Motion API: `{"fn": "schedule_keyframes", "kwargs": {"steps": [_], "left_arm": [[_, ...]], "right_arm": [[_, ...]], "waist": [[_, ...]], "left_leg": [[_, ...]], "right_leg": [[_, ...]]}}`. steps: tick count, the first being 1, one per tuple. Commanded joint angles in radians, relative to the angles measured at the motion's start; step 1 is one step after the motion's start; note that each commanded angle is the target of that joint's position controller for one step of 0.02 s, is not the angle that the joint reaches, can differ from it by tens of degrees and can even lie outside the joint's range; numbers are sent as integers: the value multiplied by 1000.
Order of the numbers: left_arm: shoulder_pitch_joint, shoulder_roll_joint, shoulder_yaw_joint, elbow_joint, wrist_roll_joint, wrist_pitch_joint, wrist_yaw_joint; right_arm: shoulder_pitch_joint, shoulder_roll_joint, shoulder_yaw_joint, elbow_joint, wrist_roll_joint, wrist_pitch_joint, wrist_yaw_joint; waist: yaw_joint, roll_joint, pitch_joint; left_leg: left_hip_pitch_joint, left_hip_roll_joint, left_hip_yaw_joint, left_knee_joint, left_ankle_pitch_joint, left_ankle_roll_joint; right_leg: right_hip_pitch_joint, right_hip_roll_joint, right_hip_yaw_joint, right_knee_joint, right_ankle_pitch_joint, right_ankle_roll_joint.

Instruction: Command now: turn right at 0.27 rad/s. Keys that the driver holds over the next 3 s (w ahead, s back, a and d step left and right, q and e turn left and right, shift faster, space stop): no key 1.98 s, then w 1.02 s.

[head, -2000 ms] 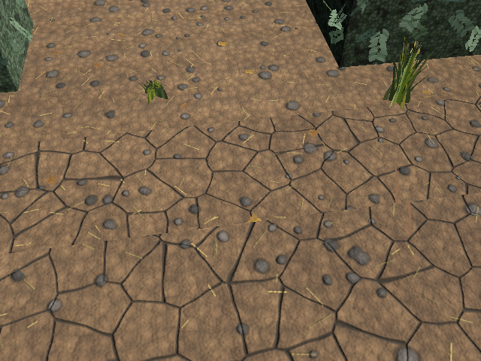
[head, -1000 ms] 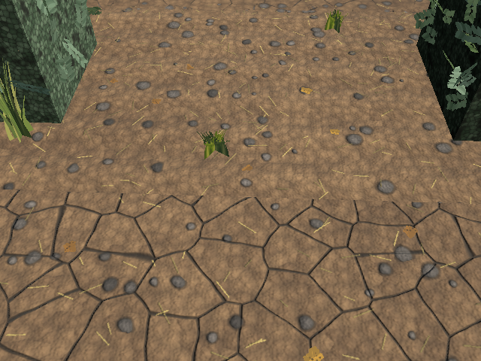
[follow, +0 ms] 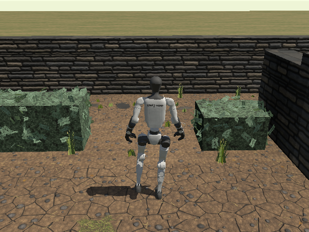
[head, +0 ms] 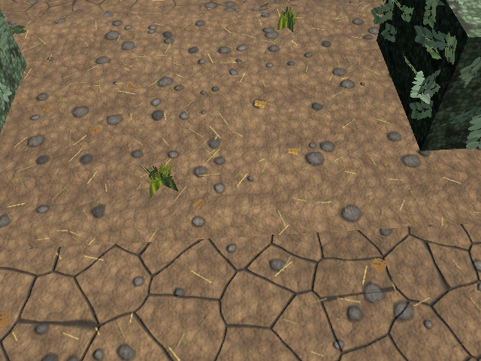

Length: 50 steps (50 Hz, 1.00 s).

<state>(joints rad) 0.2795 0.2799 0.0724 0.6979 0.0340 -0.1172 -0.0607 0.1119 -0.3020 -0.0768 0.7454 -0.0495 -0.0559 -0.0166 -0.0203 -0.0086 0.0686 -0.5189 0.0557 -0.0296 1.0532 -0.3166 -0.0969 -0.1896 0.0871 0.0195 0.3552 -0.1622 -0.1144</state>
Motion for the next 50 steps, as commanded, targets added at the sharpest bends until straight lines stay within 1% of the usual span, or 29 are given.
{"fn": "schedule_keyframes", "kwargs": {"steps": [1, 2, 4, 5, 7, 8, 9, 10, 11, 12, 13, 14, 15, 16, 17, 18, 20, 23, 26, 30, 31, 32, 37, 50], "left_arm": [[-20, 125, 21, -100, 2, -5, 2], [-18, 131, 19, -107, -3, -3, -5], [-3, 141, 13, -107, -13, -4, -19], [1, 139, 8, -105, -20, -4, -28], [-12, 132, -5, -103, -37, -2, -47], [-21, 119, -9, -108, -62, -8, -58], [-32, 116, -14, -103, -75, -5, -68], [-65, 116, -18, -102, -83, 3, -82], [-78, 124, -17, -98, -79, 12, -93], [-54, 127, -14, -98, -74, 21, -93], [-27, 137, -11, -88, -64, 27, -88], [-36, 138, -11, -86, -57, 31, -84], [-37, 129, -12, -90, -46, 32, -74], [-77, 123, -16, -92, -41, 31, -68], [-96, 110, -20, -92, -42, 31, -65], [-92, 104, -21, -86, -45, 32, -64], [-78, 102, -16, -79, -45, 33, -65], [-69, 100, -11, -69, -46, 32, -64], [-53, 104, -5, -55, -44, 35, -61], [-39, 108, 0, -38, -44, 42, -55], [-38, 112, 3, -36, -42, 43, -53], [-36, 112, 4, -32, -42, 44, -51], [-18, 115, 6, -15, -42, 52, -45], [6, 115, 0, 21, -39, 67, -40]], "right_arm": [[85, -63, -9, -14, -2, 1, 35], [89, -69, -8, -14, 0, 1, 40], [95, -70, -3, -15, 4, 2, 39], [104, -68, 1, -12, 7, 4, 41], [122, -59, 11, -1, 12, 10, 50], [105, -59, 18, 0, 21, 11, 49], [108, -45, 30, 7, 29, 13, 54], [128, -39, 37, 18, 40, 15, 61], [131, -49, 39, 23, 46, 14, 67], [99, -71, 40, 19, 45, 12, 69], [73, -84, 40, 17, 33, 11, 70], [71, -83, 43, 18, 25, 10, 71], [55, -83, 43, 27, 23, 7, 73], [57, -65, 47, 30, 27, 4, 77], [52, -56, 51, 28, 31, 3, 80], [54, -51, 54, 28, 31, 5, 82], [65, -43, 59, 34, 29, 8, 86], [57, -49, 58, 34, 32, 9, 86], [43, -53, 55, 35, 34, 10, 87], [15, -56, 51, 35, 35, 11, 88], [1, -61, 48, 33, 34, 12, 87], [-2, -62, 46, 34, 35, 12, 88], [-25, -65, 39, 42, 35, 15, 89], [-38, -71, 28, 87, 35, 22, 87]], "waist": [[-22, -54, -117], [-13, -55, -116], [3, -56, -114], [7, -56, -117], [9, -57, -120], [10, -35, -117], [7, -38, -118], [-15, -28, -119], [-20, -28, -120], [13, -16, -128], [34, -16, -120], [32, -16, -113], [44, 8, -80], [21, -4, -67], [16, -9, -69], [11, -5, -75], [7, 9, -88], [2, 18, -98], [0, 23, -101], [-2, 28, -99], [0, 27, -94], [-2, 30, -105], [-2, 34, -101], [-2, 25, -85]], "left_leg": [[29, 47, -31, -19, 95, -29], [28, 58, -29, -46, 87, -39], [30, 75, -28, -100, 51, -55], [39, 80, -26, -127, 30, -63], [76, 84, -17, -189, 1, -75], [65, 101, -30, -289, 22, -77], [97, 107, -27, -361, 66, -75], [154, 108, -16, -451, 152, -64], [199, 104, -5, -498, 198, -47], [212, 88, 14, -514, 133, -22], [214, 80, 29, -527, 86, -9], [220, 81, 30, -552, 77, -2], [191, 71, 29, -565, 51, 17], [191, 71, 22, -596, 58, 27], [206, 65, 32, -605, 66, 30], [217, 58, 44, -611, 66, 34], [227, 50, 60, -618, 78, 40], [237, 43, 75, -620, 106, 47], [255, 39, 81, -624, 121, 51], [285, 33, 84, -634, 128, 55], [286, 32, 87, -633, 146, 56], [297, 31, 87, -635, 152, 57], [318, 25, 88, -650, 154, 59], [332, 9, 90, -690, 157, 64]], "right_leg": [[51, -251, 162, -4, 498, -51], [45, -255, 177, 21, 485, -41], [36, -268, 223, 62, 454, -34], [33, -268, 246, 77, 433, -25], [14, -255, 280, 92, 379, 11], [50, -264, 323, 81, 321, 19], [49, -252, 343, 79, 264, 43], [29, -232, 346, 79, 201, 75], [9, -214, 349, 68, 129, 109], [7, -186, 336, 33, -5, 124], [-2, -165, 326, 6, -139, 119], [-16, -153, 320, -3, -238, 106], [-33, -142, 281, -20, -284, 116], [-39, -129, 249, -11, -301, 113], [-43, -109, 227, -2, -272, 98], [-36, -95, 208, 7, -226, 78], [-8, -82, 176, 31, -97, 44], [14, -76, 151, 59, 62, 37], [17, -70, 133, 69, 137, 42], [8, -66, 119, 65, 149, 45], [5, -64, 112, 64, 180, 46], [11, -64, 109, 65, 191, 47], [16, -63, 98, 50, 174, 54], [59, -66, 81, 15, 170, 62]]}}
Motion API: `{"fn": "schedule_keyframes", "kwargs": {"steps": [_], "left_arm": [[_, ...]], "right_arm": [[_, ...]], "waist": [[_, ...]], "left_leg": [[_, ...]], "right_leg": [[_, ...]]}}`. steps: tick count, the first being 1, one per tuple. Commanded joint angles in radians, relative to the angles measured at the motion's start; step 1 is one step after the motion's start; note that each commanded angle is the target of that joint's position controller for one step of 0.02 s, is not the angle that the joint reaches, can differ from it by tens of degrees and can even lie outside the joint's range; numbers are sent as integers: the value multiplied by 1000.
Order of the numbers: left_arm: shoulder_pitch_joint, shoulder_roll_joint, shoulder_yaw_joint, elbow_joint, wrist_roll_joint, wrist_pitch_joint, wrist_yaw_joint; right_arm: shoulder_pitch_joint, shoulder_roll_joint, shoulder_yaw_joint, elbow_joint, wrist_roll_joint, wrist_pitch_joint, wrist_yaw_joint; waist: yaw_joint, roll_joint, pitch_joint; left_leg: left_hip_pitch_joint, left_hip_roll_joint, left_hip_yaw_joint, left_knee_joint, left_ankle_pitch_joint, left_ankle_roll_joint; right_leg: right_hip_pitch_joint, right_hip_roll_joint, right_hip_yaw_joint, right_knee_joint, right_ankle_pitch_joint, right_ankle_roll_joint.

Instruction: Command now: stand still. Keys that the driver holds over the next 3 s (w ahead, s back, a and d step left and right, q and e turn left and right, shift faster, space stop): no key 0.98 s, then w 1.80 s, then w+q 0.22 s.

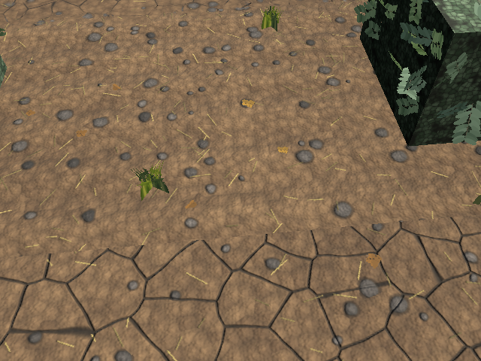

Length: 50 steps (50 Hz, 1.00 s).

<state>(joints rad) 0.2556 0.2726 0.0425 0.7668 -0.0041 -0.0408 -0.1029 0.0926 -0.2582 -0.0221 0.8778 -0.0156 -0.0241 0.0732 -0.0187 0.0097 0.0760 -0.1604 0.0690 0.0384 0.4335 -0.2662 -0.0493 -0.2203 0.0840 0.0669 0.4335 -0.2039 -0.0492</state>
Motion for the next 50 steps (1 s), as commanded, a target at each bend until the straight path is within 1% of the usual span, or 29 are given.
{"fn": "schedule_keyframes", "kwargs": {"steps": [1, 17, 20, 26, 44, 46, 49, 50], "left_arm": [[31, 122, 30, -46, 0, -9, 2], [53, 119, 25, 6, 3, 7, 0], [55, 117, 28, 21, 2, 6, -2], [69, 112, 29, 51, 3, 13, -3], [118, 74, 27, 155, 4, 34, -4], [122, 71, 26, 164, 3, 34, 1], [131, 62, 24, 180, 2, 36, 2], [152, 70, 29, 190, 5, 38, 5]], "right_arm": [[-18, -115, -27, -41, 1, -9, -3], [7, -111, -24, 41, -1, 6, -8], [19, -106, -23, 55, -1, 12, -13], [31, -101, -20, 80, -2, 19, -15], [96, -80, -6, 148, -7, 37, -11], [112, -76, -5, 157, -7, 41, -13], [126, -68, -3, 165, -8, 45, -11], [149, -76, -6, 175, -10, 47, -14]], "waist": [[-4, 6, -91], [-7, -3, -71], [-7, -4, -69], [-6, -4, -62], [-3, -4, -41], [-2, -5, -37], [-1, -3, -34], [5, -4, -31]], "left_leg": [[-26, -5, 23, -73, 106, 16], [-9, -20, 28, -113, 112, 14], [7, -20, 29, -119, 118, 10], [16, -24, 32, -131, 127, 10], [37, -38, 37, -152, 154, 16], [34, -39, 39, -153, 147, 16], [33, -40, 39, -155, 151, 16], [29, -43, 42, -158, 62, 22]], "right_leg": [[93, -63, 33, -65, 213, -3], [132, -66, 25, -99, 235, 0], [131, -70, 28, -110, 242, -1], [136, -68, 25, -122, 246, 0], [128, -58, 7, -155, 235, 7], [126, -56, 4, -157, 231, 9], [123, -54, 1, -160, 227, 11], [125, -53, 1, -173, 107, 4]]}}
Over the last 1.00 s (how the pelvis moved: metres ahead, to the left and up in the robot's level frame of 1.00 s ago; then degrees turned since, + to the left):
0.00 0.04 -0.01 -3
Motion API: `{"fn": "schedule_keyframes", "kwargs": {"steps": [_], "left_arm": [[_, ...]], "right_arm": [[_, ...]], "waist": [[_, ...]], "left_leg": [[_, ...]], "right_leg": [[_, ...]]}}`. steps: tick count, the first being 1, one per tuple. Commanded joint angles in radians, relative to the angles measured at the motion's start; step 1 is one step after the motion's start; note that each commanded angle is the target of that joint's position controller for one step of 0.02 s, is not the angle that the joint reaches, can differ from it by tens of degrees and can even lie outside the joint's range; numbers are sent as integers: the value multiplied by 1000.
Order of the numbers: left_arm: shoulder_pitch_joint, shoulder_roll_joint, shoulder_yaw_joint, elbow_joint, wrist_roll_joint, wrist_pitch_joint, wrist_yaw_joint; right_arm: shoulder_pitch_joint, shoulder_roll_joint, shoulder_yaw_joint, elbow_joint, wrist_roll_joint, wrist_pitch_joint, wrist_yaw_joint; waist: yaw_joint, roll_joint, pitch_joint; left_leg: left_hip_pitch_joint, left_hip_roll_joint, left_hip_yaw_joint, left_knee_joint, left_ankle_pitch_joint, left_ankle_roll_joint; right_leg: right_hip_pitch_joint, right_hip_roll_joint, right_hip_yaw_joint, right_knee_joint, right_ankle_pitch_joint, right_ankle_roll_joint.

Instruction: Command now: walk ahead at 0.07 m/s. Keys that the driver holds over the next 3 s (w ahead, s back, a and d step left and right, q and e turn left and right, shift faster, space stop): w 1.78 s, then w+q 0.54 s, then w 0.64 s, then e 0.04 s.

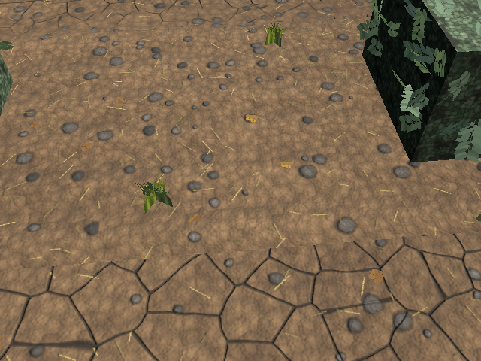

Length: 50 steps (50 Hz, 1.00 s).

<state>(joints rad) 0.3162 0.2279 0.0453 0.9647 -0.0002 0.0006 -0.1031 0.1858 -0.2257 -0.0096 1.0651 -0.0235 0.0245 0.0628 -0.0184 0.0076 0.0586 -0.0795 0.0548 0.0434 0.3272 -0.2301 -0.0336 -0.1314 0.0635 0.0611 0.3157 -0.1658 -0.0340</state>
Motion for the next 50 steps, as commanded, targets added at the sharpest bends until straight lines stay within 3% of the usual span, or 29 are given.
{"fn": "schedule_keyframes", "kwargs": {"steps": [1, 4, 7, 9, 11, 13, 14, 16, 19, 20, 22, 24, 27, 28, 29, 30, 32, 34, 35, 36, 37, 38, 39, 40, 41, 42, 45, 47, 50], "left_arm": [[105, 148, 42, -6, 15, -5, 13], [146, 144, 57, -5, 50, -33, 50], [110, 94, 41, -34, 37, -63, 94], [25, 117, 41, -72, 36, -55, 104], [-29, 109, 37, -92, 60, -47, 100], [-114, 8, 23, -150, 89, -72, 87], [-134, -8, 23, -168, 78, -95, 96], [-91, 49, 42, -145, 63, -104, 98], [-186, -37, 12, -194, 74, -94, 70], [-142, -65, -2, -177, 84, -94, 55], [-169, -54, -15, -207, 83, -89, 54], [-267, -72, -34, -222, 67, -100, 60], [-314, -52, -49, -235, 79, -68, 47], [-311, -18, -47, -241, 90, -59, 44], [-427, 111, 2, -262, -96, -72, 57], [-407, 92, -9, -249, -103, -85, 54], [-303, 68, -8, -190, -63, -106, 34], [74, 112, 32, -52, -48, -87, 40], [259, 175, 25, 14, -3, -84, 39], [302, 201, 34, 13, -2, -93, 50], [329, 215, 49, 53, -12, -78, 59], [278, 242, 56, 86, -33, -71, 71], [154, 175, 38, 38, -14, -68, 80], [51, 185, 33, 20, -8, -85, 84], [-53, 96, 1, 5, -11, -110, 82], [-172, 67, -16, -8, -16, -118, 85], [-208, 141, 0, -23, 18, -123, 110], [-142, 184, 18, -13, -7, -125, 124], [-61, 194, 38, 13, -56, -98, 129]], "right_arm": [[66, -140, -32, -10, -17, -1, -12], [99, -135, -47, -23, -52, -30, -49], [55, -47, -27, -68, -41, -83, -77], [121, -41, -26, -69, -39, -110, -79], [276, -48, -28, -31, -56, -134, -77], [546, -135, -43, 23, -76, -156, -80], [524, -120, -32, 14, -89, -169, -72], [371, -75, -21, -44, -61, -173, -55], [325, 3, 12, -70, -40, -169, -84], [337, 22, 20, -78, -72, -160, -98], [426, 18, 30, -54, -89, -174, -114], [540, 15, 32, -11, -67, -174, -117], [581, -4, 43, 1, -83, -139, -68], [539, -20, 41, -11, -63, -137, -53], [358, -99, -14, -49, 117, -130, -104], [399, -121, -13, -36, 108, -117, -127], [497, -120, -28, 0, 61, -79, -137], [473, -57, -26, 25, 25, -77, -106], [557, 66, -7, 45, 43, -100, -85], [609, 27, 1, 11, 110, -143, -68], [509, -23, -12, -54, 121, -163, -65], [395, -5, -2, -143, 136, -163, -80], [291, -17, -1, -162, 120, -154, -103], [262, -11, -2, -185, 105, -138, -113], [214, -31, -11, -196, 75, -120, -113], [192, 3, -12, -206, 65, -95, -110], [214, -16, -33, -222, 28, -105, -104], [151, -44, -42, -221, 45, -104, -84], [-4, -70, -43, -282, 46, -90, -72]], "waist": [[12, -5, 10], [22, -46, 97], [33, -98, 41], [-15, -79, 53], [-71, -28, 66], [-165, 206, 68], [-145, 68, 155], [-70, 1, 133], [-39, 39, 133], [-29, 54, 127], [-53, 42, 126], [-104, 27, 115], [-98, 53, 125], [-75, 37, 152], [-62, -17, 252], [-65, -44, 196], [-83, -37, 51], [99, -63, -167], [140, -276, -293], [153, -361, -478], [174, -284, -518], [128, -226, -512], [118, -12, -354], [61, -15, -249], [4, 38, -126], [-62, -16, 34], [-109, -135, 31], [-71, -135, -30], [-15, -64, 17]], "left_leg": [[-75, -34, 44, -34, -129, 26], [-157, 1, 0, 16, -329, 102], [-126, -16, 13, 119, -124, 119], [16, -39, 44, 70, -130, 132], [186, -18, -1, 50, -132, 148], [408, 297, -493, -129, -62, 346], [385, 383, -537, -191, -97, 381], [296, 310, -341, -177, -31, 341], [92, 179, -173, -191, 40, 259], [-15, 132, -123, -128, 40, 231], [107, 149, -138, -25, 58, 233], [122, 85, -99, 86, 91, 199], [-268, 78, -116, 62, -65, 219], [-251, 92, -136, 76, -72, 225], [-206, 115, -149, 189, -13, 183], [-73, 121, -139, 300, 52, 167], [79, 93, -127, 548, 229, 142], [-184, 8, -93, 1035, 213, 96], [-582, -138, -74, 1567, -649, 38], [-761, -131, -280, 1722, -633, 44], [-887, -95, -267, 1696, -595, 24], [-995, -23, -172, 1663, -495, 24], [-977, 26, -101, 1603, -320, 30], [-936, 40, -110, 1637, -297, 19], [-882, 104, -181, 1429, -186, 49], [-759, 137, -200, 1216, -159, 35], [-328, 101, -126, 642, 149, 8], [-239, 56, -80, 508, 265, -3], [-377, 66, -91, 358, 201, 46]], "right_leg": [[15, -32, 14, -64, -175, -33], [-57, -148, 176, -109, -549, -153], [-12, -282, 326, -141, -446, -255], [-138, -269, 281, -120, -457, -263], [-291, -179, 168, 61, -402, -226], [-657, 12, 2, 638, -440, -97], [-799, -41, 140, 735, -400, -105], [-744, -104, 51, 856, -267, -82], [-562, -140, -44, 664, -91, -66], [-476, -127, -47, 694, 68, -60], [-666, -194, 60, 475, 437, -32], [-678, -199, 34, 200, 732, -9], [-258, -174, -67, 214, 743, -22], [-263, -193, -48, 213, 665, -29], [-385, -170, 45, 141, 527, -2], [-426, -193, 53, 73, 539, -2], [-303, -175, 12, -1, 626, 2], [279, -159, -71, 69, 688, -10], [691, -304, 11, 360, 1082, -101], [861, -432, 236, 510, 1137, -253], [824, -476, 363, 357, 833, -339], [752, -532, 547, 157, 208, -371], [470, -524, 589, -4, -143, -353], [248, -579, 681, -38, -141, -397], [15, -552, 594, -54, -126, -323], [-292, -475, 396, -101, -23, -246], [-571, -231, 22, -123, 116, -163], [-479, -239, 11, -140, 97, -171], [-236, -315, 76, -128, -46, -149]]}}
Over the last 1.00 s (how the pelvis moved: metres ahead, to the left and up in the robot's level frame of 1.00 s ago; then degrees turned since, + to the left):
0.01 0.01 0.01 0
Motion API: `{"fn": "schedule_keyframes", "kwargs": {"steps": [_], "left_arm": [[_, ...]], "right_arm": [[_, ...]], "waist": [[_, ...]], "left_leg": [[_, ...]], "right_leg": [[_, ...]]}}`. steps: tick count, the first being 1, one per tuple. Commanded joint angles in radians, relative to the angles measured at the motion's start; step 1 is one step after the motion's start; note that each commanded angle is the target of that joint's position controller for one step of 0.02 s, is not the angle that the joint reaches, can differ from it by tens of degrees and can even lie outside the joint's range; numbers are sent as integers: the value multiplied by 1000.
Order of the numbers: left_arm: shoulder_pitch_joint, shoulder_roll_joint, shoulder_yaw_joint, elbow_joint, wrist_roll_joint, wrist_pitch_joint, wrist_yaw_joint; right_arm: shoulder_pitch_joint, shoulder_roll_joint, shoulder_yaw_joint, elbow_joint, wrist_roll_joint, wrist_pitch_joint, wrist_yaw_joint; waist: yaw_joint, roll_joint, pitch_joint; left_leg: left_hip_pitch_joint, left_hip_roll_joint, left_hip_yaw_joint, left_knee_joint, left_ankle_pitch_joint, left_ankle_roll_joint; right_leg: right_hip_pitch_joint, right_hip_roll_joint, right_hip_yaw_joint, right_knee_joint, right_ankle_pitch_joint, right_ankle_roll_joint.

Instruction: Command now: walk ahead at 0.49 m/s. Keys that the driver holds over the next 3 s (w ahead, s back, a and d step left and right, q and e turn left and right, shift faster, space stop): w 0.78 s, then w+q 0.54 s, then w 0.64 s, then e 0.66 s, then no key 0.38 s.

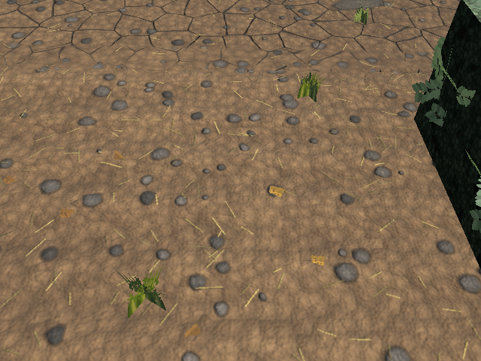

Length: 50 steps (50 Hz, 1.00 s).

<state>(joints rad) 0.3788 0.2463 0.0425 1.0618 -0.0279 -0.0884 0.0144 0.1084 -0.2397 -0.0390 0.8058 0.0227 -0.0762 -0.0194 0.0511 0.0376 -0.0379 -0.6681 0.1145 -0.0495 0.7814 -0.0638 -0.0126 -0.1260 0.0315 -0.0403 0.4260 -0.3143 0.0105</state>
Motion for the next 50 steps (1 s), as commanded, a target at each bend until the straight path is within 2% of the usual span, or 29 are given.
{"fn": "schedule_keyframes", "kwargs": {"steps": [1, 2, 3, 4, 5, 6, 7, 8, 9, 10, 11, 14, 18, 22, 26, 29, 31, 32, 33, 34, 35, 36, 37, 38, 39, 40, 42, 45, 50], "left_arm": [[-84, 177, 44, -74, -27, 2, 9], [-58, 180, 46, -66, -20, 14, 8], [-59, 169, 40, -62, -11, 25, 5], [-41, 125, 26, -62, 7, 35, 1], [34, 33, -1, -81, 25, 26, -1], [50, 19, -7, -93, 20, 3, -2], [3, 96, 10, -94, -4, -14, -5], [-92, 122, 16, -118, -12, -19, -4], [-142, 116, 19, -125, 3, -16, 3], [-143, 109, 25, -121, 16, -7, 7], [-134, 102, 26, -115, 16, 3, 5], [-160, 69, 27, -105, 20, 18, 2], [-304, 53, 28, -147, 22, 17, -4], [-422, 36, 18, -177, 14, 12, -16], [-524, 33, 8, -210, 8, 4, -35], [-581, 34, 3, -241, 2, -10, -52], [-540, 54, 12, -237, 0, -18, -56], [-469, 81, 25, -219, 3, -21, -54], [-306, 125, 50, -168, 4, -23, -50], [-100, 183, 74, -117, 13, -21, -43], [65, 276, 97, -88, 30, -8, -33], [59, 202, 70, -77, 20, 0, -32], [-52, 147, 52, -93, 10, 0, -32], [-152, 104, 39, -121, 11, -2, -33], [-213, 69, 27, -129, 19, -8, -39], [-235, 38, 17, -124, 29, -14, -41], [-208, 47, 20, -100, 35, -20, -41], [-166, 97, 30, -71, 43, -26, -22], [-137, 119, 27, -65, 39, -26, -1]], "right_arm": [[43, -69, -19, -31, -4, 9, 14], [48, -80, -28, -33, -9, 6, 17], [105, -96, -42, -14, -11, 3, 21], [253, -139, -68, 38, -13, -3, 21], [371, -252, -95, 63, -18, -4, 22], [475, -264, -95, 86, -12, -8, 41], [416, -198, -70, 71, -15, -24, 48], [326, -163, -59, 49, -18, -31, 49], [230, -148, -53, 31, -26, -32, 48], [173, -124, -48, 24, -31, -34, 46], [162, -103, -42, 32, -33, -35, 44], [239, -102, -45, 78, -28, -44, 30], [312, -102, -45, 125, -17, -33, 5], [364, -99, -42, 163, -15, -29, -1], [421, -91, -44, 210, -12, -21, 4], [436, -106, -52, 235, -10, -6, 0], [408, -124, -59, 237, -11, 1, -2], [391, -133, -61, 234, -9, 2, -2], [359, -126, -57, 225, -7, 5, -2], [317, -112, -47, 200, -14, 1, 2], [415, 2, -10, 184, -17, -19, 17], [415, -16, -12, 206, -1, -49, 26], [307, -96, -37, 169, 26, -64, 27], [232, -117, -42, 146, 32, -69, 20], [195, -111, -51, 141, 19, -64, 8], [215, -92, -59, 148, 10, -48, -1], [265, -23, -53, 161, 12, -16, -4], [181, -38, -59, 121, 7, 4, -6], [14, -31, -49, 58, 0, -4, 20]], "waist": [[-67, -60, 122], [-71, -44, 120], [-105, -36, 101], [-152, 6, 24], [-140, 256, -59], [-152, 408, -174], [-136, 275, -114], [-126, 164, -47], [-97, 73, -6], [-63, 68, -4], [-44, 78, -14], [-39, 36, -9], [-65, 17, 25], [-96, 34, 71], [-129, 34, 133], [-134, 40, 154], [-94, 67, 120], [-55, 89, 71], [23, 90, -20], [110, 62, -153], [90, -176, -327], [85, -223, -388], [68, -194, -213], [36, -134, -118], [1, -81, -40], [-36, -91, -14], [-66, -109, 8], [-65, -98, 64], [-28, -85, 87]], "left_leg": [[199, -7, 25, -123, -4, 42], [218, -19, 45, -137, -61, 58], [284, -41, 75, -161, -109, 77], [442, -60, 80, -181, -111, 96], [704, 139, -266, -294, -191, 192], [869, 248, -700, -525, -429, 277], [837, 259, -711, -547, -526, 250], [733, 238, -575, -530, -465, 220], [615, 197, -441, -533, -333, 209], [542, 163, -356, -546, -215, 193], [499, 142, -294, -571, -145, 181], [537, 119, -185, -614, 31, 191], [604, 115, -109, -645, 87, 182], [600, 90, -41, -664, 72, 171], [696, 112, -24, -649, 109, 181], [779, 144, -24, -591, 212, 182], [793, 149, -13, -515, 422, 166], [788, 141, -3, -440, 607, 155], [744, 103, 29, -286, 722, 132], [541, 62, 52, -40, 574, 100], [110, -114, 84, 399, 24, 20], [-17, -163, -75, 576, -500, 35], [-111, -93, -77, 619, -452, 55], [-91, -36, -43, 573, -348, 63], [-49, -4, -20, 499, -280, 60], [20, 27, -27, 445, -238, 62], [81, 42, -24, 403, -211, 61], [-11, 46, -42, 297, -94, 45], [7, 2, 4, -17, 181, 52]], "right_leg": [[-190, -292, 183, -213, 61, -184], [-158, -291, 183, -174, 42, -169], [-143, -260, 154, -85, 83, -150], [-164, -180, 89, 136, 178, -121], [-429, -48, -29, 555, 49, -53], [-640, 45, 48, 816, -228, -39], [-746, -12, 135, 928, -192, -68], [-766, -65, 126, 912, -92, -94], [-717, -111, 114, 841, 8, -98], [-648, -147, 125, 756, 67, -97], [-577, -158, 126, 707, 99, -96], [-582, -148, 113, 583, 189, -94], [-655, -134, 107, 379, 357, -62], [-600, -106, 72, 214, 470, -48], [-621, -96, 48, 123, 438, -61], [-622, -84, 30, 74, 341, -82], [-504, -49, -1, 47, 268, -109], [-378, -12, -31, 42, 250, -127], [-160, 11, -44, 32, 280, -157], [172, -100, 79, 87, 315, -216], [597, -380, 541, 44, 191, -388], [615, -437, 779, -98, 127, -412], [470, -388, 608, -121, 113, -349], [301, -345, 462, -156, 160, -305], [148, -303, 368, -195, 231, -278], [53, -270, 288, -225, 270, -252], [-46, -256, 218, -275, 277, -249], [-74, -262, 136, -318, 328, -246], [-40, -222, -14, -336, 396, -185]]}}
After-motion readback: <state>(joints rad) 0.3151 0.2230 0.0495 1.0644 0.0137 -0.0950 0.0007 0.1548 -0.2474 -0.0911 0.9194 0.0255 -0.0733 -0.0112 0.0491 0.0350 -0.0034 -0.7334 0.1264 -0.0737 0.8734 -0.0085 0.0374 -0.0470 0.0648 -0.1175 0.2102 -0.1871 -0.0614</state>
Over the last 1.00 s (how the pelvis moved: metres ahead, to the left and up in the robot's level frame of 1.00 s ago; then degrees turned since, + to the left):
0.46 0.01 -0.19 0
